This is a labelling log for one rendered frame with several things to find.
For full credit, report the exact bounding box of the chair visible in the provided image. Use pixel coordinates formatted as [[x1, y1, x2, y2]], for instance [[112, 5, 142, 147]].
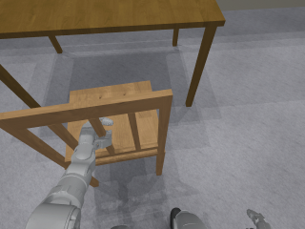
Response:
[[0, 80, 173, 187]]

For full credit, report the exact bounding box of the robot right foot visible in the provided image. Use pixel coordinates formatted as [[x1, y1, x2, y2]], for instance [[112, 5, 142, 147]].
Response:
[[170, 207, 181, 229]]

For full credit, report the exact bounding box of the robot left hand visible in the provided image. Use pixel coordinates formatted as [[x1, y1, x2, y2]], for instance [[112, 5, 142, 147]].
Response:
[[78, 117, 113, 151]]

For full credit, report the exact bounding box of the robot right thigh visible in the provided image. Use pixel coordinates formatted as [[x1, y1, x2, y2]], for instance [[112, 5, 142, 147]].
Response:
[[173, 213, 208, 229]]

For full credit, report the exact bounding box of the robot right hand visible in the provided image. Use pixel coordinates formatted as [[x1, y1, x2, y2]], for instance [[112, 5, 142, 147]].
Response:
[[246, 209, 273, 229]]

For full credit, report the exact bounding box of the robot left forearm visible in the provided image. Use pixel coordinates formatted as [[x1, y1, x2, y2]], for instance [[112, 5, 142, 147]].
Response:
[[24, 143, 96, 229]]

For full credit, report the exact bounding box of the table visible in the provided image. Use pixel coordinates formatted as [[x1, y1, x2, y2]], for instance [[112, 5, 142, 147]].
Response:
[[0, 0, 226, 109]]

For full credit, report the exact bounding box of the left robot upper arm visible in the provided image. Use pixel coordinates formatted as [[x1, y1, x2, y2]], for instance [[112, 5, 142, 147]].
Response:
[[27, 202, 82, 229]]

